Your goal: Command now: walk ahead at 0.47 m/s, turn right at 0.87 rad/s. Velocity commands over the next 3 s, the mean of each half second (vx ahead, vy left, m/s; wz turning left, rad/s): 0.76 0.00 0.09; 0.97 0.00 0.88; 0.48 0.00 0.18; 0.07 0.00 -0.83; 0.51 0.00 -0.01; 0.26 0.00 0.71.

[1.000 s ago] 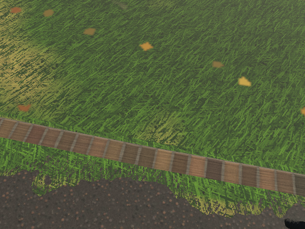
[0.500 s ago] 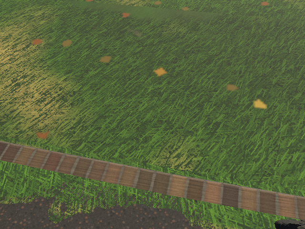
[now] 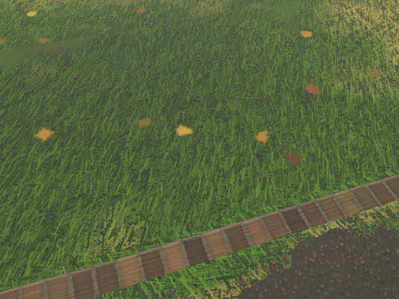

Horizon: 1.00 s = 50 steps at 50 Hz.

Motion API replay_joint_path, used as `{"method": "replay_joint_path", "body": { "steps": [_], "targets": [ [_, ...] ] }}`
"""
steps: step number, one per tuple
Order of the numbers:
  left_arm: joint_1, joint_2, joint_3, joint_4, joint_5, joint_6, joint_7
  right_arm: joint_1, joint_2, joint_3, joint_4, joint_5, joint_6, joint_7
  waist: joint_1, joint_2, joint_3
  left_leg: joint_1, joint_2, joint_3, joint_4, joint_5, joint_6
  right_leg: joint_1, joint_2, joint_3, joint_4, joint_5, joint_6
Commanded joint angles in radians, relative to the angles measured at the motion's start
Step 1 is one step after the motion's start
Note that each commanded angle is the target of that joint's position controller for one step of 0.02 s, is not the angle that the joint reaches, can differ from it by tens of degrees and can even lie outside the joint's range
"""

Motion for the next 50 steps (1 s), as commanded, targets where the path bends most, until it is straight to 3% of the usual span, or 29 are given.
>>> {"method": "replay_joint_path", "body": {
  "steps": [1, 4, 5, 8, 11, 12, 13, 14, 15, 16, 17, 18, 20, 26, 29, 31, 33, 35, 36, 37, 38, 39, 40, 41, 43, 44, 46, 48, 50],
  "targets": [
    [-0.135, 0.07, 0.01, -0.124, 0.001, -0.04, -0.011, 0.067, -0.191, -0.058, -0.031, 0.001, -0.033, 0.004, -0.06, 0.114, 0.006, 0.267, 0.329, -0.321, -0.23, -0.342, 0.133, -0.303, -0.044, 0.028, -0.032, 0.035, -0.016],
    [-0.142, 0.015, -0.014, -0.121, 0.0, -0.06, -0.013, 0.109, -0.178, -0.054, 0.006, 0.0, -0.053, 0.022, -0.055, 0.091, 0.053, 0.217, 0.324, -0.258, -0.26, -0.284, 0.144, -0.25, -0.034, 0.043, -0.132, 0.072, -0.044],
    [-0.178, 0.014, -0.019, -0.107, 0.116, -0.027, -0.058, 0.167, -0.147, -0.037, 0.04, -0.051, -0.05, 0.044, -0.066, 0.033, 0.067, 0.152, 0.307, -0.174, -0.263, -0.289, 0.112, -0.174, 0.036, 0.007, -0.203, 0.059, -0.071],
    [-0.224, 0.004, -0.028, -0.12, 0.079, -0.036, -0.105, 0.144, -0.167, -0.035, 0.068, -0.037, -0.046, 0.052, -0.042, 0.166, 0.105, 0.006, 0.268, -0.11, -0.277, -0.254, 0.089, 0.026, 0.037, -0.07, -0.408, 0.046, -0.114],
    [-0.185, 0.023, -0.031, -0.097, 0.08, -0.062, -0.089, 0.158, -0.212, -0.042, 0.108, -0.02, -0.028, 0.057, -0.002, 0.17, 0.106, -0.04, 0.282, -0.151, -0.217, -0.071, 0.126, 0.247, 0.072, -0.122, -0.571, -0.044, -0.155],
    [-0.052, 0.028, -0.026, -0.053, 0.083, -0.073, -0.074, 0.126, -0.216, -0.041, 0.113, -0.009, -0.025, 0.058, 0.087, 0.132, 0.075, -0.104, 0.264, -0.12, -0.086, 0.092, 0.126, 0.428, 0.096, -0.128, -0.654, 0.008, -0.168],
    [0.161, 0.073, -0.002, 0.03, 0.095, -0.084, -0.052, 0.118, -0.176, -0.027, 0.113, -0.008, -0.032, 0.066, 0.186, 0.023, -0.052, -0.219, 0.182, -0.056, 0.191, 0.238, 0.111, 0.734, 0.108, -0.103, -0.659, 0.009, -0.171],
    [0.373, 0.168, 0.016, 0.061, 0.114, -0.093, -0.026, 0.062, -0.071, 0.006, 0.062, -0.02, -0.038, 0.076, 0.281, -0.21, -0.203, -0.439, 0.073, -0.034, 0.604, -0.192, 0.091, 0.974, -0.177, 0.22, -0.77, -0.362, -0.166],
    [0.348, 0.28, 0.031, 0.035, 0.108, -0.099, -0.003, 0.009, -0.039, 0.006, -0.009, 0.007, -0.043, 0.07, 0.265, -0.345, -0.198, -0.71, -0.076, -0.188, 0.863, -0.311, 0.084, 0.957, -0.337, 0.596, -0.949, -0.597, -0.183],
    [0.25, 0.204, 0.013, 0.023, 0.103, -0.099, 0.009, 0.005, -0.089, -0.008, 0.004, 0.007, -0.036, 0.065, 0.212, -0.162, -0.107, -0.753, -0.017, -0.289, 0.955, -0.191, 0.089, 0.841, -0.351, 0.545, -0.937, -0.535, -0.188],
    [0.169, 0.116, -0.016, 0.028, 0.092, -0.102, 0.006, 0.024, -0.102, -0.014, 0.024, 0.009, -0.032, 0.073, 0.145, -0.107, -0.039, -0.723, 0.032, -0.27, 0.939, -0.1, 0.081, 0.75, -0.293, 0.393, -0.915, -0.387, -0.174],
    [0.104, 0.064, -0.031, 0.031, 0.082, -0.107, 0.001, 0.075, -0.092, -0.013, 0.059, 0.01, -0.024, 0.082, 0.089, -0.098, -0.008, -0.667, 0.066, -0.245, 0.9, -0.041, 0.055, 0.671, -0.242, 0.27, -0.939, -0.255, -0.157],
    [0.07, 0.015, -0.046, 0.042, 0.069, -0.122, 0.006, 0.115, -0.079, -0.013, 0.096, -0.016, 0.008, 0.1, 0.043, -0.134, 0.022, -0.614, 0.099, -0.208, 0.915, 0.011, 0.021, 0.59, -0.192, 0.121, -0.983, -0.131, -0.144],
    [0.155, -0.023, -0.049, 0.145, 0.068, -0.165, -0.001, -0.096, -0.036, 0.006, 0.032, -0.009, 0.032, 0.128, 0.028, -0.067, 0.159, -0.729, 0.091, -0.149, 0.845, 0.216, 0.032, 0.562, -0.144, -0.169, -1.063, 0.233, -0.135],
    [0.179, -0.004, -0.046, 0.188, 0.071, -0.165, 0.013, -0.202, -0.036, 0.022, -0.013, -0.014, 0.029, 0.14, 0.025, -0.031, 0.189, -0.689, 0.074, -0.049, 0.653, 0.234, 0.074, 0.615, -0.123, -0.285, -1.075, 0.473, -0.121],
    [0.182, 0.034, -0.044, 0.204, 0.069, -0.16, 0.023, -0.24, -0.03, 0.034, -0.035, -0.008, 0.028, 0.142, 0.013, -0.026, 0.17, -0.533, 0.014, 0.045, 0.504, 0.227, 0.118, 0.632, -0.114, -0.346, -1.025, 0.875, -0.099],
    [0.195, 0.105, -0.03, 0.209, 0.072, -0.143, 0.041, -0.173, -0.061, 0.029, -0.022, -0.002, 0.033, 0.13, -0.037, -0.08, 0.076, -0.389, -0.063, 0.093, 0.463, 0.165, 0.155, 0.737, -0.145, -0.349, -0.859, 1.364, -0.092],
    [0.112, 0.171, -0.008, 0.182, 0.086, -0.109, 0.05, 0.141, -0.142, -0.006, 0.059, 0.003, 0.037, 0.109, -0.201, -0.127, -0.09, -0.074, -0.113, 0.052, 0.471, 0.017, 0.201, 0.708, -0.189, -0.313, -0.469, 1.525, -0.118],
    [0.075, 0.175, -0.005, 0.162, 0.085, -0.098, 0.039, 0.33, -0.202, -0.039, 0.124, -0.002, 0.029, 0.091, -0.27, -0.086, -0.166, 0.178, -0.13, -0.027, 0.375, -0.042, 0.229, 0.57, -0.172, -0.279, -0.17, 1.317, -0.144],
    [0.03, 0.114, -0.012, 0.159, 0.074, -0.104, 0.017, 0.308, -0.245, -0.076, 0.133, 0.024, 0.04, 0.065, -0.249, 0.117, -0.126, 0.342, -0.075, -0.176, 0.262, -0.098, 0.257, 0.303, 0.026, -0.268, 0.248, 0.415, -0.123],
    [0.11, -0.007, -0.052, 0.04, 0.07, -0.133, -0.002, 0.166, -0.353, -0.082, 0.091, -0.022, 0.05, 0.066, -0.036, 0.313, -0.144, 0.524, 0.157, -0.745, 0.144, -0.107, 0.435, -0.171, 0.162, -0.14, 0.562, -0.187, -0.064],
    [0.01, 0.042, -0.056, 0.002, 0.077, -0.164, 0.002, 0.191, -0.338, -0.09, 0.062, -0.011, 0.048, 0.064, -0.113, 0.107, -0.229, 0.531, 0.226, -0.943, -0.026, -0.251, 0.474, -0.248, 0.122, 0.06, 0.561, -0.124, -0.082],
    [-0.015, 0.052, -0.06, -0.003, 0.072, -0.181, 0.001, 0.197, -0.283, -0.078, 0.088, -0.014, 0.038, 0.052, -0.068, 0.01, -0.076, 0.374, 0.235, -0.935, -0.116, -0.291, 0.418, -0.266, 0.069, 0.075, 0.452, -0.083, -0.09],
    [-0.024, 0.052, -0.064, -0.003, 0.076, -0.181, 0.002, 0.174, -0.227, -0.063, 0.106, -0.014, 0.024, 0.047, -0.007, -0.08, 0.018, 0.214, 0.2, -0.85, -0.13, -0.223, 0.369, -0.206, 0.019, 0.074, 0.318, -0.051, -0.088],
    [0.009, 0.037, -0.076, 0.02, 0.114, -0.14, 0.001, 0.095, -0.194, -0.043, 0.09, -0.011, -0.009, 0.034, 0.072, -0.088, 0.076, -0.012, 0.095, -0.672, -0.131, -0.093, 0.327, -0.079, -0.025, 0.067, 0.2, -0.056, -0.06],
    [0.008, 0.031, -0.079, 0.021, 0.12, -0.118, -0.002, 0.09, -0.178, -0.034, 0.087, -0.003, -0.023, 0.036, 0.085, -0.077, 0.082, -0.092, 0.061, -0.625, -0.142, -0.072, 0.321, -0.042, -0.04, 0.055, 0.141, -0.068, -0.042],
    [-0.091, 0.017, -0.09, -0.023, 0.116, -0.1, -0.012, 0.102, -0.187, -0.034, 0.085, 0.005, -0.044, 0.043, 0.068, -0.058, 0.116, -0.211, 0.003, -0.548, -0.181, 0.005, 0.31, -0.002, -0.051, 0.004, -0.033, 0.0, -0.017],
    [-0.227, -0.005, -0.104, -0.075, 0.097, -0.102, -0.023, 0.133, -0.188, -0.038, 0.09, 0.004, -0.05, 0.045, 0.02, -0.027, 0.142, -0.242, -0.038, -0.512, -0.185, 0.125, 0.275, 0.031, -0.032, -0.026, -0.236, 0.177, -0.011],
    [-0.295, -0.02, -0.113, -0.098, 0.079, -0.106, -0.028, 0.178, -0.198, -0.046, 0.103, 0.01, -0.048, 0.052, -0.033, 0.021, 0.111, -0.172, -0.049, -0.504, -0.157, 0.305, 0.232, 0.077, 0.014, -0.045, -0.409, 0.333, -0.027]
  ]
}}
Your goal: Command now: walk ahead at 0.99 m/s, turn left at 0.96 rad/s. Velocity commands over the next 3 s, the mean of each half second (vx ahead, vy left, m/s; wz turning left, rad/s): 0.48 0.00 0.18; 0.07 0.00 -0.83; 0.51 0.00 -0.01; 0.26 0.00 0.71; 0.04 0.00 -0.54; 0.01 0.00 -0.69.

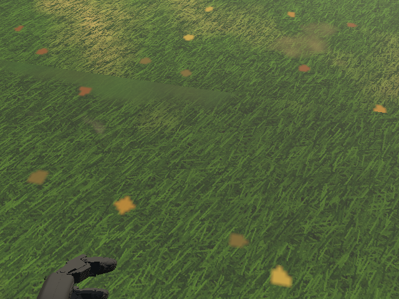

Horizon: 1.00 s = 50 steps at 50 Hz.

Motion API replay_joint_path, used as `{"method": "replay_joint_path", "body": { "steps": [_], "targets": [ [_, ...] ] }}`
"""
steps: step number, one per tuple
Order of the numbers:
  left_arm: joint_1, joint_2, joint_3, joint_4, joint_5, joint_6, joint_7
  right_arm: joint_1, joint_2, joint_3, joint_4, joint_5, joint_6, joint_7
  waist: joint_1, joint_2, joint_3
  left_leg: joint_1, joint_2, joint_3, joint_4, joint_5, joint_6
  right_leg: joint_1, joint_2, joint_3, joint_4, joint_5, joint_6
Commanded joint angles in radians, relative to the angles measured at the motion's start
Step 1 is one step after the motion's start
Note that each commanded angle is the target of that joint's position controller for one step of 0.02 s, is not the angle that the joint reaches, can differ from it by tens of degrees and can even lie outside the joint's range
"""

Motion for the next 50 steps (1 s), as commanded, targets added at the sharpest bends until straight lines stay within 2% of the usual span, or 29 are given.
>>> {"method": "replay_joint_path", "body": {
  "steps": [1, 4, 6, 7, 8, 9, 10, 11, 12, 13, 15, 18, 20, 22, 25, 26, 27, 28, 29, 30, 32, 34, 38, 43, 46, 47, 48, 49, 50],
  "targets": [
    [-0.108, 0.075, 0.012, -0.083, -0.022, -0.006, -0.006, -0.025, -0.171, -0.046, -0.068, 0.009, -0.026, 0.003, -0.008, 0.031, 0.051, -0.228, 0.197, -0.238, -0.165, 0.484, 0.073, 0.212, 0.102, -0.119, -0.211, 0.215, -0.01],
    [-0.096, 0.102, 0.018, -0.091, -0.019, -0.019, 0.008, -0.02, -0.193, -0.056, -0.057, 0.01, -0.019, -0.009, -0.007, 0.04, 0.008, -0.091, 0.201, -0.241, -0.025, 0.798, 0.006, 0.319, 0.17, -0.109, -0.371, 0.211, -0.045],
    [0.091, 0.173, 0.049, -0.04, -0.017, -0.034, 0.033, -0.035, -0.228, -0.063, -0.049, 0.005, -0.023, -0.017, 0.077, 0.071, -0.118, -0.033, 0.196, -0.249, 0.226, 1.021, -0.068, 0.552, 0.216, -0.096, -0.412, 0.212, -0.07],
    [0.273, 0.21, 0.067, 0.014, -0.016, -0.045, 0.044, -0.094, -0.226, -0.063, -0.063, 0.012, -0.029, -0.015, 0.184, 0.068, -0.188, -0.074, 0.17, -0.228, 0.433, 0.952, -0.098, 0.728, 0.166, -0.08, -0.466, 0.309, -0.085],
    [0.461, 0.255, 0.082, 0.065, 0.002, -0.056, 0.053, -0.116, -0.129, -0.038, -0.082, 0.015, -0.037, -0.017, 0.251, 0.004, -0.293, -0.202, 0.126, -0.15, 0.717, 0.53, -0.118, 0.951, -0.004, 0.01, -0.395, 0.445, -0.12],
    [0.431, 0.257, 0.085, 0.047, -0.034, -0.083, 0.042, 0.094, 0.094, 0.034, -0.084, 0.016, -0.029, -0.018, 0.118, -0.382, -0.488, -0.521, -0.005, -0.149, 1.092, -0.346, -0.189, 1.31, -0.309, 0.492, -0.333, 0.845, -0.334],
    [0.426, 0.246, 0.098, 0.054, -0.043, -0.077, 0.026, 0.152, -0.029, 0.025, -0.063, 0.036, -0.021, -0.014, 0.152, -0.31, -0.56, -0.571, 0.062, -0.162, 1.223, -0.278, -0.215, 1.272, -0.327, 0.623, -0.387, 0.755, -0.405],
    [0.363, 0.19, 0.102, 0.057, -0.047, -0.07, 0.022, 0.055, -0.095, 0.009, -0.069, 0.06, -0.004, -0.015, 0.158, -0.209, -0.459, -0.611, 0.131, -0.118, 1.2, -0.214, -0.225, 1.164, -0.256, 0.533, -0.446, 0.488, -0.401],
    [0.256, 0.145, 0.088, 0.055, -0.061, -0.067, 0.012, -0.112, -0.125, 0.009, -0.119, 0.036, 0.006, -0.019, 0.147, -0.042, -0.27, -0.611, 0.171, -0.044, 1.109, -0.17, -0.23, 0.942, -0.168, 0.392, -0.499, 0.494, -0.354],
    [0.215, 0.129, 0.077, 0.056, -0.073, -0.069, 0.008, -0.215, -0.13, 0.005, -0.153, 0.008, 0.007, -0.023, 0.131, 0.011, -0.178, -0.622, 0.199, -0.014, 1.036, -0.156, -0.228, 0.812, -0.122, 0.327, -0.524, 0.527, -0.334],
    [0.207, 0.142, 0.08, 0.08, -0.079, -0.061, 0.007, -0.237, -0.076, 0.022, -0.197, -0.014, 0.003, -0.019, 0.076, -0.025, -0.075, -0.566, 0.232, 0.017, 0.866, -0.148, -0.234, 0.635, -0.051, 0.259, -0.58, 0.647, -0.32],
    [0.18, 0.218, 0.113, 0.086, -0.071, -0.039, 0.023, -0.258, -0.011, 0.056, -0.215, -0.008, -0.013, -0.024, 0.048, -0.054, -0.107, -0.399, 0.208, 0.056, 0.501, -0.057, -0.258, 0.488, 0.0, 0.168, -0.593, 0.754, -0.325],
    [0.186, 0.267, 0.133, 0.083, -0.079, -0.018, 0.035, -0.283, -0.037, 0.054, -0.212, 0.003, -0.006, -0.024, 0.045, -0.093, -0.159, -0.285, 0.167, 0.054, 0.374, 0.103, -0.258, 0.452, 0.016, 0.164, -0.586, 0.657, -0.301],
    [0.202, 0.27, 0.141, 0.079, -0.096, -0.002, 0.043, -0.334, -0.076, 0.042, -0.226, 0.005, 0.01, -0.025, 0.047, -0.094, -0.16, -0.237, 0.153, 0.021, 0.286, 0.198, -0.251, 0.434, 0.032, 0.202, -0.565, 0.468, -0.257],
    [0.183, 0.238, 0.14, 0.06, -0.101, 0.02, 0.058, -0.358, -0.104, 0.022, -0.243, -0.003, 0.011, -0.026, 0.02, -0.108, -0.132, -0.143, 0.169, -0.012, 0.125, 0.3, -0.224, 0.393, 0.084, 0.274, -0.487, 0.196, -0.185],
    [0.193, 0.2, 0.132, 0.054, -0.097, 0.025, 0.059, -0.34, -0.117, 0.013, -0.238, -0.01, 0.006, -0.028, 0.016, -0.091, -0.131, -0.076, 0.208, -0.01, 0.063, 0.359, -0.198, 0.354, 0.129, 0.266, -0.414, 0.091, -0.149],
    [0.241, 0.128, 0.113, 0.049, -0.085, 0.029, 0.054, -0.294, -0.157, 0.003, -0.238, -0.024, 0.008, -0.037, 0.026, 0.042, -0.179, 0.051, 0.392, -0.135, 0.032, 0.514, -0.122, 0.261, 0.199, 0.193, -0.209, -0.226, -0.1],
    [0.404, 0.083, 0.102, 0.066, -0.072, 0.032, 0.05, -0.295, -0.154, 0.01, -0.259, -0.039, 0.025, -0.044, 0.098, 0.202, -0.25, 0.151, 0.619, -0.32, 0.092, 0.8, 0.003, 0.142, 0.282, 0.091, 0.016, -0.624, -0.06],
    [0.455, 0.158, 0.115, 0.044, -0.09, 0.037, 0.046, -0.328, -0.163, -0.005, -0.253, -0.034, 0.043, -0.037, 0.122, 0.318, -0.297, 0.096, 0.705, -0.463, -0.003, 0.567, 0.095, 0.092, 0.209, 0.015, 0.177, -0.567, -0.03],
    [0.403, 0.224, 0.137, 0.059, -0.1, 0.052, 0.056, -0.383, -0.1, 0.005, -0.272, -0.022, 0.045, -0.04, 0.107, 0.221, -0.202, 0.035, 0.614, -0.381, -0.037, 0.364, 0.079, 0.051, 0.158, -0.002, 0.278, -0.471, -0.005],
    [0.375, 0.241, 0.155, 0.071, -0.094, 0.094, 0.074, -0.465, -0.05, 0.016, -0.277, -0.016, 0.042, -0.04, 0.121, 0.136, -0.116, -0.103, 0.51, -0.186, -0.058, 0.268, 0.023, 0.065, 0.119, -0.02, 0.364, -0.358, 0.031],
    [0.353, 0.192, 0.146, 0.039, -0.084, 0.107, 0.07, -0.483, -0.066, 0.006, -0.262, -0.022, 0.039, -0.047, 0.13, 0.138, -0.086, -0.187, 0.477, -0.06, -0.082, 0.333, 0.025, 0.107, 0.099, -0.051, 0.366, -0.282, 0.046],
    [0.248, 0.125, 0.121, -0.029, -0.082, 0.098, 0.046, -0.429, -0.087, -0.014, -0.222, -0.015, 0.042, -0.061, 0.087, 0.121, -0.128, -0.096, 0.502, 0.042, -0.068, 0.437, 0.051, 0.135, 0.058, -0.078, 0.152, -0.212, 0.04],
    [0.214, 0.152, 0.126, -0.065, -0.085, 0.113, 0.007, -0.418, -0.155, -0.051, -0.202, 0.008, 0.044, -0.037, 0.083, 0.154, -0.143, -0.098, 0.545, 0.143, -0.027, 0.458, 0.009, 0.316, 0.076, -0.152, -0.11, -0.181, -0.021],
    [0.258, 0.169, 0.148, -0.056, -0.083, 0.129, 0.005, -0.394, -0.137, -0.057, -0.178, 0.037, 0.034, -0.021, 0.121, 0.112, -0.143, -0.146, 0.52, 0.227, 0.126, 0.317, -0.096, 0.49, 0.13, -0.18, -0.352, -0.054, -0.094],
    [0.318, 0.225, 0.172, -0.041, -0.079, 0.128, 0.019, -0.331, -0.095, -0.05, -0.153, 0.028, 0.034, -0.013, 0.133, -0.019, -0.131, -0.278, 0.449, 0.293, 0.302, 0.165, -0.174, 0.635, 0.109, -0.081, -0.46, 0.132, -0.148],
    [0.336, 0.391, 0.208, -0.069, -0.075, 0.123, 0.04, -0.317, -0.048, -0.034, -0.201, -0.022, 0.039, -0.007, 0.089, -0.382, -0.113, -0.63, 0.296, 0.345, 0.655, -0.341, -0.286, 0.805, -0.166, 0.345, -0.48, 0.541, -0.303],
    [0.313, 0.371, 0.196, -0.106, -0.031, 0.091, 0.027, -0.447, -0.077, -0.039, -0.242, -0.031, 0.037, -0.021, 0.167, -0.288, -0.204, -0.713, 0.224, 0.107, 0.827, -0.37, -0.283, 0.737, -0.219, 0.482, -0.532, 0.449, -0.433],
    [0.287, 0.336, 0.185, -0.097, -0.027, 0.07, 0.019, -0.485, -0.107, -0.048, -0.247, -0.005, 0.04, -0.032, 0.159, -0.178, -0.177, -0.724, 0.236, 0.058, 0.872, -0.282, -0.253, 0.711, -0.173, 0.395, -0.556, 0.337, -0.399]
  ]
}}
Over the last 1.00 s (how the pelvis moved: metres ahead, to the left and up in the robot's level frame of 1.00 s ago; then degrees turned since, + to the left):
0.64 0.01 -0.01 32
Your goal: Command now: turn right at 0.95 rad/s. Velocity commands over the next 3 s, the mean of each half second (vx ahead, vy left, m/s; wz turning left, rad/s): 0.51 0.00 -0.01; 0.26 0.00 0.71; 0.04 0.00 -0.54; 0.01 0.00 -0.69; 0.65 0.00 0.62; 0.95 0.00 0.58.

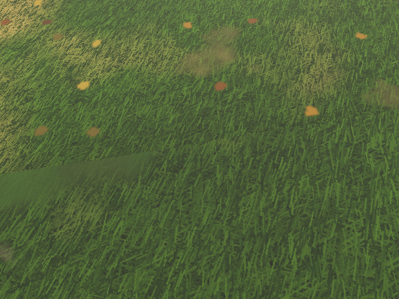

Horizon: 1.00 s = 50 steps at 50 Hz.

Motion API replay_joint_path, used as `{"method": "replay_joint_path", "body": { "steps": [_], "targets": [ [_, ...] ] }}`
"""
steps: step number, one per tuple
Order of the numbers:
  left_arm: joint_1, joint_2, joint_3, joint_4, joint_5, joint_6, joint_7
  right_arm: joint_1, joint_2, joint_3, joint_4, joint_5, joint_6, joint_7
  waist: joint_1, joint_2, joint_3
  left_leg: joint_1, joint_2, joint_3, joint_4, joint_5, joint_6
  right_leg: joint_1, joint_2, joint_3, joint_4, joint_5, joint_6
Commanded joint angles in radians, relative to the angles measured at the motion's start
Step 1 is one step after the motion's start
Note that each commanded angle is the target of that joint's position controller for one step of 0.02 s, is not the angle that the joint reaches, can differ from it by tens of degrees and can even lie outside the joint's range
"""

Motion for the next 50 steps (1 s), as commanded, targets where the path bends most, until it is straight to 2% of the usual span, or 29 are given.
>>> {"method": "replay_joint_path", "body": {
  "steps": [1, 2, 3, 5, 8, 13, 14, 15, 18, 23, 24, 25, 26, 27, 28, 29, 30, 31, 32, 33, 34, 35, 36, 38, 40, 43, 47, 48, 50],
  "targets": [
    [0.067, 0.229, 0.07, -0.06, 0.006, -0.049, 0.009, -0.101, -0.085, -0.02, -0.121, 0.006, -0.018, -0.021, 0.047, -0.158, -0.171, -0.341, -0.071, -0.167, 0.295, -0.003, 0.029, 0.326, -0.263, 0.437, -0.301, 0.428, -0.229],
    [0.018, 0.188, 0.057, -0.068, -0.017, -0.043, 0.018, -0.07, -0.096, -0.024, -0.101, -0.004, -0.017, -0.031, 0.021, -0.124, -0.162, -0.334, -0.059, -0.177, 0.263, 0.06, 0.029, 0.306, -0.234, 0.4, -0.291, 0.392, -0.19],
    [0.012, 0.168, 0.048, -0.068, -0.031, -0.039, 0.027, -0.032, -0.103, -0.028, -0.091, -0.011, -0.023, -0.025, 0.003, -0.124, -0.197, -0.275, -0.06, -0.177, 0.221, 0.131, 0.03, 0.27, -0.199, 0.388, -0.314, 0.183, -0.178],
    [0.014, 0.119, 0.022, -0.072, -0.022, -0.049, 0.031, 0.02, -0.096, -0.024, -0.056, 0.011, -0.036, 0.005, 0.009, -0.166, -0.219, -0.259, -0.062, -0.126, 0.149, 0.24, 0.023, 0.285, -0.185, 0.38, -0.381, -0.216, -0.169],
    [0.066, 0.112, 0.008, -0.028, -0.002, -0.082, 0.027, -0.018, -0.062, -0.003, -0.052, 0.02, -0.058, 0.026, 0.047, -0.197, -0.16, -0.234, -0.044, -0.105, -0.039, 0.33, 0.023, 0.287, -0.197, 0.353, -0.435, -0.221, -0.157],
    [0.108, 0.147, 0.013, 0.018, 0.001, -0.121, 0.019, -0.033, -0.074, 0.006, -0.067, 0.038, -0.073, 0.037, 0.076, -0.175, -0.049, -0.341, -0.014, -0.123, -0.106, 0.37, 0.055, 0.325, -0.276, 0.34, -0.502, -0.273, -0.165],
    [0.165, 0.139, 0.008, 0.03, 0.048, -0.106, 0.001, -0.016, -0.064, 0.01, -0.045, -0.056, -0.03, 0.068, 0.088, -0.146, -0.058, -0.296, -0.067, -0.095, -0.092, 0.332, 0.043, 0.297, -0.242, 0.285, -0.55, -0.338, -0.136],
    [0.138, 0.136, 0.007, 0.032, 0.054, -0.103, -0.005, -0.014, -0.061, 0.007, -0.052, -0.044, -0.013, 0.085, 0.074, -0.175, -0.01, -0.304, -0.073, -0.106, -0.089, 0.34, 0.043, 0.273, -0.242, 0.244, -0.559, -0.319, -0.119],
    [0.112, 0.13, 0.008, 0.043, 0.045, -0.115, -0.001, -0.002, -0.066, 0.008, -0.063, -0.017, -0.008, 0.106, 0.046, -0.156, 0.011, -0.302, -0.046, -0.106, -0.097, 0.364, 0.06, 0.286, -0.275, 0.158, -0.579, -0.277, -0.093],
    [0.1, 0.135, 0.019, 0.087, 0.054, -0.128, 0.013, -0.013, -0.072, 0.017, -0.094, -0.019, -0.007, 0.114, 0.031, -0.113, 0.039, -0.205, -0.011, -0.025, -0.204, 0.236, 0.156, 0.345, -0.299, -0.003, -0.556, -0.198, -0.067],
    [0.111, 0.138, 0.021, 0.098, 0.057, -0.124, 0.012, -0.009, -0.068, 0.019, -0.096, -0.02, -0.008, 0.111, 0.037, -0.105, 0.042, -0.168, -0.032, 0.009, -0.23, 0.195, 0.177, 0.357, -0.287, -0.051, -0.493, -0.073, -0.066],
    [0.107, 0.152, 0.023, 0.104, 0.05, -0.121, 0.01, 0.045, -0.067, 0.017, -0.086, -0.024, -0.013, 0.102, 0.015, -0.099, 0.014, -0.073, -0.082, 0.052, -0.262, 0.179, 0.195, 0.35, -0.27, -0.107, -0.359, 0.208, -0.055],
    [0.023, 0.164, 0.036, 0.077, -0.049, -0.103, 0.022, 0.211, -0.085, -0.004, -0.054, 0.069, -0.041, 0.071, -0.083, -0.024, -0.057, 0.088, -0.106, 0.044, -0.309, 0.284, 0.223, 0.302, -0.225, -0.155, -0.105, 0.646, -0.031],
    [0.015, 0.129, 0.017, 0.044, -0.037, -0.094, 0.035, 0.431, -0.188, -0.042, -0.001, 0.072, -0.052, 0.051, -0.158, 0.096, -0.191, 0.375, -0.111, -0.09, -0.363, 0.315, 0.27, 0.142, -0.145, -0.18, 0.253, 0.635, 0.029],
    [0.093, -0.025, -0.031, -0.019, 0.02, -0.115, 0.028, 0.425, -0.343, -0.068, -0.022, 0.062, -0.061, 0.035, -0.041, 0.438, -0.231, 0.651, 0.129, -0.653, -0.486, 0.329, 0.433, -0.309, 0.08, -0.108, 0.641, -0.212, 0.127],
    [0.046, 0.034, -0.032, -0.023, 0.001, -0.159, 0.02, 0.435, -0.293, -0.052, -0.075, 0.042, -0.077, 0.042, -0.091, 0.324, -0.334, 0.79, 0.211, -0.92, -0.624, 0.299, 0.495, -0.488, 0.115, 0.102, 0.781, -0.314, 0.114],
    [-0.033, 0.11, -0.015, -0.036, -0.032, -0.188, 0.007, 0.389, -0.228, -0.039, -0.093, 0.03, -0.084, 0.039, -0.102, 0.176, -0.254, 0.767, 0.209, -0.792, -0.6, 0.421, 0.452, -0.567, 0.052, 0.125, 0.772, -0.236, 0.08],
    [-0.065, 0.106, -0.019, -0.036, -0.017, -0.199, 0.005, 0.338, -0.202, -0.032, -0.11, 0.034, -0.079, 0.032, -0.074, 0.036, -0.214, 0.659, 0.166, -0.671, -0.571, 0.512, 0.411, -0.521, 0.008, 0.122, 0.686, -0.147, 0.062],
    [-0.077, 0.101, -0.016, -0.025, 0.012, -0.198, 0.01, 0.273, -0.184, -0.025, -0.129, 0.04, -0.067, 0.024, -0.038, -0.037, -0.172, 0.537, 0.126, -0.576, -0.565, 0.626, 0.378, -0.455, -0.022, 0.112, 0.598, -0.095, 0.068],
    [-0.069, 0.099, -0.011, -0.022, 0.023, -0.186, 0.01, 0.224, -0.171, -0.017, -0.148, 0.03, -0.058, 0.014, -0.002, -0.027, -0.154, 0.444, 0.103, -0.528, -0.577, 0.752, 0.367, -0.381, -0.035, 0.116, 0.56, -0.049, 0.075],
    [-0.062, 0.097, -0.011, -0.019, 0.02, -0.171, 0.007, 0.194, -0.174, -0.017, -0.158, 0.022, -0.05, 0.004, 0.021, 0.013, -0.135, 0.372, 0.083, -0.497, -0.575, 0.881, 0.371, -0.333, -0.029, 0.111, 0.53, -0.041, 0.09],
    [0.076, 0.003, -0.058, 0.003, 0.107, -0.153, 0.0, 0.236, -0.053, 0.044, -0.097, -0.07, -0.113, 0.053, 0.102, 0.138, -0.281, 0.343, 0.054, -0.407, -0.584, 0.866, 0.36, -0.254, -0.041, 0.132, 0.526, 0.018, 0.114],
    [0.074, 0.025, -0.053, 0.011, 0.097, -0.138, -0.004, 0.24, -0.081, 0.026, -0.107, -0.067, -0.146, 0.073, 0.09, 0.062, -0.187, 0.279, 0.007, -0.381, -0.578, 0.951, 0.341, -0.255, -0.027, 0.099, 0.504, 0.057, 0.125],
    [0.008, 0.064, -0.053, 0.001, 0.045, -0.134, 0.003, 0.25, -0.176, 0.0, -0.105, -0.057, -0.181, 0.092, 0.076, 0.011, -0.179, 0.288, -0.013, -0.361, -0.545, 1.1, 0.286, -0.297, -0.011, 0.058, 0.43, 0.093, 0.162],
    [-0.053, 0.075, -0.06, 0.001, 0.017, -0.136, 0.018, 0.274, -0.191, -0.001, -0.109, -0.05, -0.184, 0.096, 0.049, 0.007, -0.165, 0.303, -0.016, -0.381, -0.517, 1.154, 0.231, -0.297, -0.007, 0.056, 0.32, 0.117, 0.182],
    [-0.122, 0.048, -0.07, 0.006, 0.013, -0.142, 0.007, 0.286, -0.188, -0.001, -0.117, -0.034, -0.166, 0.091, 0.027, 0.044, -0.126, 0.268, -0.059, -0.425, -0.484, 1.093, 0.168, -0.216, 0.027, 0.044, 0.164, 0.195, 0.165],
    [-0.17, 0.034, -0.084, 0.093, 0.024, -0.142, -0.039, 0.312, -0.172, -0.001, -0.098, -0.012, -0.138, 0.091, -0.039, 0.038, -0.074, 0.331, -0.005, -0.424, -0.423, 1.019, 0.135, -0.231, 0.006, 0.01, -0.014, 0.389, 0.143],
    [-0.13, 0.028, -0.088, 0.126, 0.031, -0.147, -0.045, 0.283, -0.162, 0.005, -0.104, -0.007, -0.129, 0.095, -0.017, 0.02, -0.086, 0.295, -0.012, -0.405, -0.39, 1.055, 0.113, -0.142, 0.01, -0.006, -0.048, 0.435, 0.127],
    [0.124, 0.077, -0.065, 0.235, 0.016, -0.165, -0.028, 0.158, -0.154, 0.023, -0.156, -0.002, -0.117, 0.112, 0.112, -0.027, -0.182, 0.125, -0.109, -0.36, -0.232, 1.244, 0.017, 0.253, 0.064, -0.051, -0.102, 0.608, 0.029]
  ]
}}
Over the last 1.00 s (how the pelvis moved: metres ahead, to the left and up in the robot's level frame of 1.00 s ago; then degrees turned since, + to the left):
0.39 -0.07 -0.01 -24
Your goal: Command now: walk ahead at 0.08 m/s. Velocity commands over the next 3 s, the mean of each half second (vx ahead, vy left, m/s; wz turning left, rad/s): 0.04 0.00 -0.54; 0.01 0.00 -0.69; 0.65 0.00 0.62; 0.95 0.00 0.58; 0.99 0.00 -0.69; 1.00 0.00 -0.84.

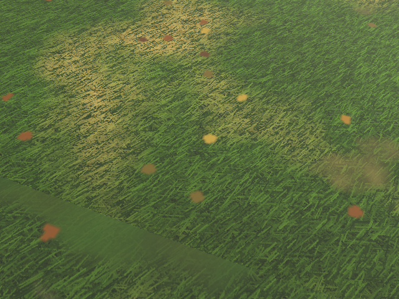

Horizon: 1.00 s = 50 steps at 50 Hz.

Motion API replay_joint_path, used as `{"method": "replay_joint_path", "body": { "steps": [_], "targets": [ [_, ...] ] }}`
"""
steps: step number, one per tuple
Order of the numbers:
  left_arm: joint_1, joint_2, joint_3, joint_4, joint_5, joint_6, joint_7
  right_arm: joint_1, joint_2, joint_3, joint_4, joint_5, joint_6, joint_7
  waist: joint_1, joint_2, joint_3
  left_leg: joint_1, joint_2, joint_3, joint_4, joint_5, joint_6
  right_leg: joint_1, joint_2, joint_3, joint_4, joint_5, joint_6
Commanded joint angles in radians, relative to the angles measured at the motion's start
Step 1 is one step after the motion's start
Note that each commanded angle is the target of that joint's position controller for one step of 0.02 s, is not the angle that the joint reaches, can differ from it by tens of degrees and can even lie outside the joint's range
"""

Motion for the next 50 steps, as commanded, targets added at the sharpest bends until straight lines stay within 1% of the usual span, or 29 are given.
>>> {"method": "replay_joint_path", "body": {
  "steps": [1, 2, 3, 4, 6, 7, 9, 10, 12, 14, 16, 17, 18, 19, 21, 22, 23, 26, 29, 34, 39, 41, 42, 43, 44, 45, 47, 48, 50],
  "targets": [
    [0.283, 0.159, 0.046, 0.067, -0.033, -0.036, 0.017, -0.02, -0.086, -0.006, -0.108, -0.01, -0.004, 0.008, 0.078, -0.075, -0.271, -0.29, 0.089, -0.016, 0.394, 0.977, -0.246, 0.694, -0.092, 0.119, -0.01, 0.596, -0.288],
    [0.326, 0.098, 0.032, 0.072, -0.032, -0.046, 0.001, 0.135, -0.003, 0.017, -0.079, -0.044, -0.01, -0.015, 0.035, -0.261, -0.478, -0.577, 0.011, 0.043, 0.808, -0.128, -0.377, 1.036, -0.358, 0.463, -0.01, 0.728, -0.525],
    [0.352, 0.124, 0.053, 0.069, 0.005, -0.048, 0.013, 0.017, -0.067, 0.003, -0.114, -0.023, 0.017, -0.026, 0.097, -0.043, -0.377, -0.625, 0.05, 0.082, 0.93, -0.306, -0.355, 0.915, -0.378, 0.54, -0.11, 0.653, -0.489],
    [0.293, 0.176, 0.075, 0.049, 0.014, -0.054, 0.017, -0.133, -0.08, 0.005, -0.172, -0.028, 0.038, -0.05, 0.09, 0.008, -0.212, -0.672, 0.103, 0.089, 1.006, -0.299, -0.338, 0.713, -0.349, 0.512, -0.161, 0.473, -0.439],
    [0.091, 0.082, 0.052, -0.019, 0.008, -0.035, 0.008, -0.076, -0.085, 0.01, -0.136, -0.074, 0.054, -0.089, 0.001, 0.032, -0.114, -0.505, 0.21, 0.09, 0.799, -0.233, -0.243, 0.319, -0.269, 0.449, -0.291, 0.269, -0.424],
    [0.055, 0.08, 0.054, -0.034, 0.006, -0.032, 0.001, -0.051, -0.068, 0.02, -0.125, -0.091, 0.056, -0.097, -0.038, 0.021, -0.094, -0.369, 0.244, 0.108, 0.719, -0.261, -0.224, 0.173, -0.233, 0.409, -0.319, 0.222, -0.407],
    [0.005, 0.136, 0.08, -0.051, -0.001, -0.039, -0.002, 0.024, -0.024, 0.04, -0.107, -0.073, 0.077, -0.089, -0.091, 0.011, -0.093, -0.185, 0.223, 0.209, 0.438, -0.194, -0.215, 0.054, -0.1, 0.301, -0.359, 0.003, -0.334],
    [0.015, 0.147, 0.091, -0.061, -0.003, -0.043, 0.0, 0.016, -0.015, 0.046, -0.091, -0.052, 0.089, -0.079, -0.058, -0.014, -0.078, -0.171, 0.192, 0.239, 0.335, -0.138, -0.217, 0.076, -0.071, 0.287, -0.371, -0.064, -0.322],
    [0.062, 0.145, 0.102, -0.081, -0.004, -0.039, 0.002, -0.005, -0.036, 0.037, -0.086, -0.027, 0.101, -0.067, -0.002, -0.056, -0.098, -0.18, 0.143, 0.234, 0.196, -0.032, -0.189, 0.187, -0.1, 0.363, -0.376, -0.261, -0.326],
    [0.045, 0.13, 0.1, -0.114, -0.006, -0.021, 0.004, 0.017, -0.065, 0.014, -0.08, -0.015, 0.088, -0.074, -0.02, -0.059, -0.093, -0.126, 0.128, 0.226, 0.025, 0.115, -0.119, 0.188, -0.124, 0.427, -0.347, -0.385, -0.324],
    [0.063, 0.065, 0.074, -0.122, 0.01, -0.01, 0.006, 0.018, -0.078, -0.001, -0.095, -0.005, 0.065, -0.087, -0.035, -0.068, -0.097, -0.01, 0.161, 0.193, -0.107, 0.258, -0.005, 0.127, -0.111, 0.468, -0.295, -0.38, -0.283],
    [0.065, 0.003, 0.053, -0.153, 0.018, -0.009, 0.003, 0.069, -0.127, -0.024, -0.1, -0.011, 0.05, -0.11, -0.057, 0.051, -0.108, 0.073, 0.327, 0.003, -0.212, 0.25, 0.173, 0.01, -0.047, 0.4, -0.214, -0.461, -0.22],
    [0.054, -0.027, 0.037, -0.185, 0.037, -0.013, -0.001, 0.043, -0.174, -0.038, -0.109, -0.014, 0.033, -0.119, -0.037, 0.219, -0.069, 0.165, 0.617, -0.336, -0.324, 0.439, 0.426, -0.205, 0.116, 0.183, -0.005, -0.548, -0.083],
    [0.074, 0.018, 0.048, -0.153, 0.058, -0.01, -0.007, -0.039, -0.14, -0.026, -0.12, -0.039, 0.02, -0.12, 0.009, 0.13, -0.019, 0.107, 0.694, -0.32, -0.377, 0.508, 0.395, -0.23, 0.03, 0.161, 0.198, -0.567, -0.039],
    [0.171, 0.094, 0.09, -0.084, 0.049, 0.001, 0.013, -0.202, -0.04, 0.0, -0.166, -0.005, 0.005, -0.129, 0.078, 0.128, -0.035, 0.009, 0.524, -0.039, -0.373, 0.468, 0.215, -0.094, 0.01, 0.085, 0.422, -0.477, -0.02],
    [0.157, 0.089, 0.093, -0.08, 0.054, 0.005, 0.011, -0.239, -0.02, 0.008, -0.176, 0.001, -0.002, -0.138, 0.078, 0.138, -0.031, -0.002, 0.469, 0.063, -0.366, 0.53, 0.173, -0.083, 0.02, 0.052, 0.495, -0.441, -0.009],
    [0.14, 0.062, 0.082, -0.08, 0.056, 0.008, -0.006, -0.239, -0.035, 0.002, -0.185, -0.009, -0.003, -0.152, 0.065, 0.124, -0.043, -0.011, 0.445, 0.147, -0.351, 0.632, 0.154, -0.057, 0.015, 0.01, 0.569, -0.428, 0.002],
    [0.045, -0.007, 0.054, -0.104, 0.013, 0.016, -0.069, -0.129, -0.113, -0.027, -0.16, -0.026, 0.008, -0.176, -0.015, 0.101, -0.045, 0.06, 0.39, 0.321, -0.317, 0.754, 0.128, -0.053, -0.03, -0.053, 0.475, -0.366, 0.035],
    [-0.044, -0.014, 0.04, -0.132, 0.004, 0.039, -0.106, 0.033, -0.165, -0.057, -0.101, -0.032, 0.03, -0.173, -0.089, 0.119, -0.013, 0.201, 0.476, 0.341, -0.295, 0.915, 0.168, -0.085, -0.084, -0.078, 0.269, -0.39, 0.035],
    [-0.007, 0.057, 0.067, -0.111, 0.009, 0.062, -0.117, -0.026, -0.193, -0.083, -0.103, -0.066, 0.031, -0.151, -0.05, 0.165, -0.008, 0.21, 0.559, 0.388, -0.297, 0.963, 0.171, 0.066, -0.075, -0.084, 0.124, -0.397, -0.027],
    [-0.018, 0.071, 0.088, -0.101, -0.012, 0.067, -0.12, -0.062, -0.204, -0.095, -0.099, -0.069, 0.027, -0.176, -0.032, 0.165, -0.008, 0.224, 0.558, 0.494, -0.232, 0.925, 0.087, 0.211, -0.03, -0.095, -0.033, -0.38, -0.071],
    [0.028, 0.109, 0.115, -0.084, -0.024, 0.05, -0.102, -0.067, -0.189, -0.085, -0.086, -0.046, 0.037, -0.169, 0.017, 0.118, -0.041, 0.156, 0.502, 0.54, -0.098, 0.897, 0.009, 0.389, 0.038, -0.126, -0.245, -0.121, -0.138],
    [0.081, 0.165, 0.14, -0.083, -0.017, 0.037, -0.065, -0.015, -0.141, -0.066, -0.064, -0.035, 0.046, -0.147, 0.043, 0.049, -0.129, 0.008, 0.421, 0.556, 0.049, 0.738, -0.077, 0.617, -0.012, -0.039, -0.252, 0.262, -0.231],
    [0.236, 0.265, 0.162, -0.061, 0.0, 0.033, -0.02, 0.031, 0.001, -0.019, -0.113, -0.065, 0.045, -0.134, 0.045, -0.131, -0.342, -0.367, 0.271, 0.573, 0.317, -0.099, -0.213, 1.056, -0.301, 0.302, -0.128, 0.8, -0.5],
    [0.332, 0.216, 0.154, -0.036, 0.039, 0.008, -0.001, -0.006, 0.015, -0.005, -0.113, -0.047, 0.028, -0.113, 0.105, 0.027, -0.327, -0.551, 0.237, 0.329, 0.431, -0.301, -0.214, 1.087, -0.41, 0.41, -0.129, 0.723, -0.541],
    [0.327, 0.2, 0.164, -0.007, 0.042, -0.03, 0.015, -0.155, -0.001, -0.005, -0.127, -0.035, 0.022, -0.101, 0.141, -0.009, -0.09, -0.662, 0.271, 0.262, 0.538, -0.295, -0.194, 0.891, -0.374, 0.304, -0.14, 0.668, -0.455],
    [0.137, 0.097, 0.126, -0.058, -0.041, -0.034, 0.014, -0.081, -0.108, -0.042, -0.065, -0.045, 0.03, -0.095, 0.036, -0.098, -0.062, -0.574, 0.328, 0.24, 0.581, -0.264, -0.177, 0.631, -0.316, 0.175, -0.204, 0.488, -0.375],
    [0.032, 0.071, 0.104, -0.092, -0.064, -0.023, 0.005, -0.022, -0.074, -0.03, -0.033, -0.04, 0.034, -0.083, -0.038, -0.096, -0.027, -0.447, 0.338, 0.232, 0.526, -0.171, -0.175, 0.446, -0.273, 0.104, -0.266, 0.389, -0.315],
    [0.112, 0.135, 0.127, -0.073, -0.001, 0.01, 0.008, 0.104, -0.082, -0.039, 0.054, -0.043, 0.059, -0.044, -0.031, -0.09, 0.013, -0.335, 0.272, 0.293, 0.576, 0.066, -0.15, 0.296, -0.266, 0.085, -0.478, -0.123, -0.322]
  ]
}}
Over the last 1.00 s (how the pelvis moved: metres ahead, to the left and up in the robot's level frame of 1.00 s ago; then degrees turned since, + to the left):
0.42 0.13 0.00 28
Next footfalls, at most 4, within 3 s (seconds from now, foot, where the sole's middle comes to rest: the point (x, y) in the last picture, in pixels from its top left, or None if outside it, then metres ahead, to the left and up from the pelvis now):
0.32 left None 0.13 0.11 -0.76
0.82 right None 0.06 -0.14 -0.76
1.46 left None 0.48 -0.09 -0.76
2.08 right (267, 206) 0.95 -0.30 -0.94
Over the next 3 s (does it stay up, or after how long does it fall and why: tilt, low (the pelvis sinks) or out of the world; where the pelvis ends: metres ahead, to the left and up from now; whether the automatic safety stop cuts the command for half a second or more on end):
stays up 1.60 -0.59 -0.19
